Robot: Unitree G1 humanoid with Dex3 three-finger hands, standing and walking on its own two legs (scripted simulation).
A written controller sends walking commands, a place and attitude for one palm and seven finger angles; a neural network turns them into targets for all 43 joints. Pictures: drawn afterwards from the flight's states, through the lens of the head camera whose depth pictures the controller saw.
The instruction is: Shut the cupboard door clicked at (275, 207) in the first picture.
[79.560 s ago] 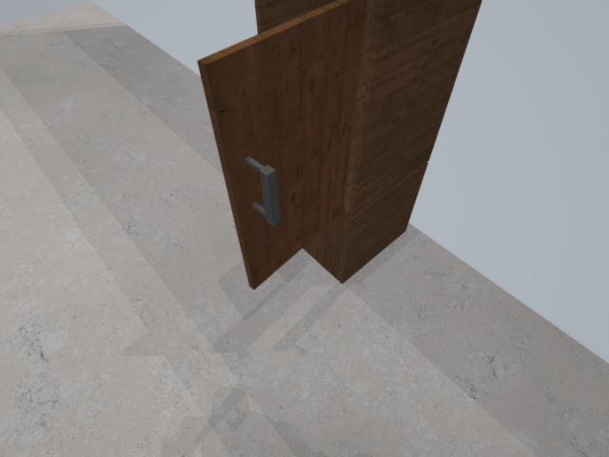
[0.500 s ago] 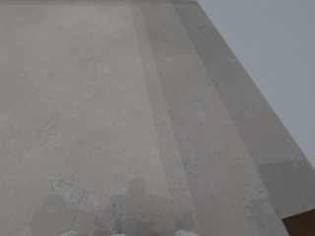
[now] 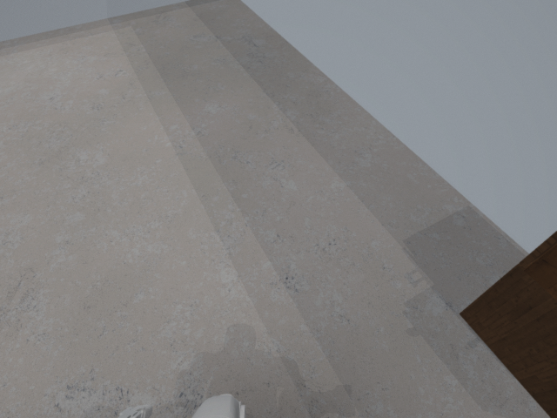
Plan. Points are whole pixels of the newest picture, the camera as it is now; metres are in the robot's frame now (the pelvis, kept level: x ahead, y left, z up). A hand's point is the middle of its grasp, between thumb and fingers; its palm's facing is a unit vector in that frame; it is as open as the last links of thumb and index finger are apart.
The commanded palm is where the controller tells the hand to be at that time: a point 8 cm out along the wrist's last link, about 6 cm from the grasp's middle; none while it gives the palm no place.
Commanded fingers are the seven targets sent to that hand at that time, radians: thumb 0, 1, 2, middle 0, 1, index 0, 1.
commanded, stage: turn to face it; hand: left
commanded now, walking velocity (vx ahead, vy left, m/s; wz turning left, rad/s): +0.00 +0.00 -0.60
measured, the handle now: out of the picture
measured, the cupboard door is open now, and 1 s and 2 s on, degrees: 2 2 2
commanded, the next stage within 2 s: take the last steps up to it in 1.58 s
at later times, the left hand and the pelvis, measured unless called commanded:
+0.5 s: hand (189, 379) +0.20 +0.17 -0.16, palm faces -0.31 -0.92 -0.24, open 7.4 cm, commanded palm none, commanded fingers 0.00 0.90 0.90 -0.20 -0.30 -0.20 -0.30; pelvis +0.02 +0.00 -0.01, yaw -19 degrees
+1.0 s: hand (220, 350) +0.25 +0.13 -0.17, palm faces -0.54 -0.82 -0.19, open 7.4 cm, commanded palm none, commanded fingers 0.00 0.90 0.90 -0.20 -0.30 -0.20 -0.30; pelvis +0.06 +0.00 +0.00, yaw -36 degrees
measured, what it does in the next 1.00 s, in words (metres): steps on the spot, turning right: left foot, then right foot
